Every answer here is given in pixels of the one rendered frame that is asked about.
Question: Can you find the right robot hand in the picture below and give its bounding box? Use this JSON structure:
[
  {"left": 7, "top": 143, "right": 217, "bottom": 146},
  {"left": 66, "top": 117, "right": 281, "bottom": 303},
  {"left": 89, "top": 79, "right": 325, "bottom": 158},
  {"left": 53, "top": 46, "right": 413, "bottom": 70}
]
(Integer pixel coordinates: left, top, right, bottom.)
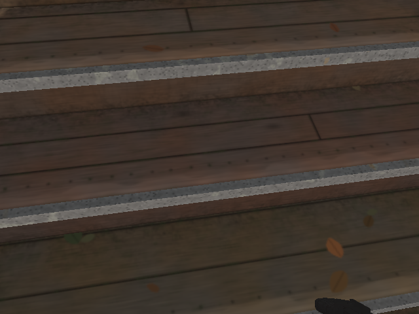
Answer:
[{"left": 315, "top": 298, "right": 373, "bottom": 314}]

